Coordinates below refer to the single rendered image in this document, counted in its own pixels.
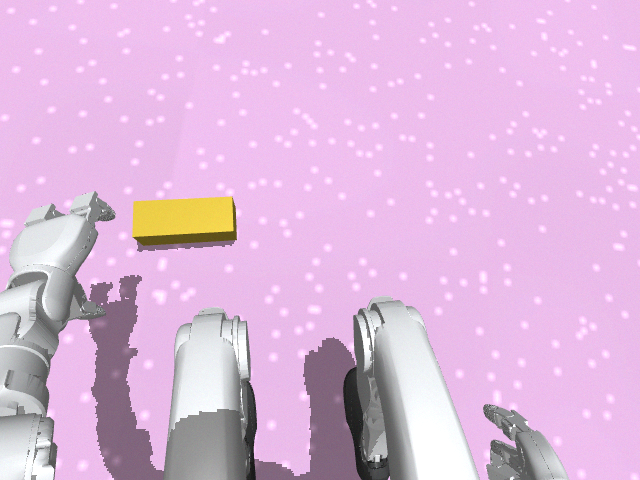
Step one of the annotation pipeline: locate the left robot arm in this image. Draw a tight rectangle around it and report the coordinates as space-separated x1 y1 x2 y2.
0 265 75 480

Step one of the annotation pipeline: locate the carton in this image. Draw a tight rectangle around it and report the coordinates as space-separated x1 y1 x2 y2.
132 197 237 246

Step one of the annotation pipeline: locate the right robot hand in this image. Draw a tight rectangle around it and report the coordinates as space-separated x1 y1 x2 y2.
483 404 569 480

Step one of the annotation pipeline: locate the right robot foot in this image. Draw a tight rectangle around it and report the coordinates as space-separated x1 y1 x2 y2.
343 367 390 480

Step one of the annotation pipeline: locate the left robot hand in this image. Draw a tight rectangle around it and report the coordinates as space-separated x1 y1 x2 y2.
9 191 116 321

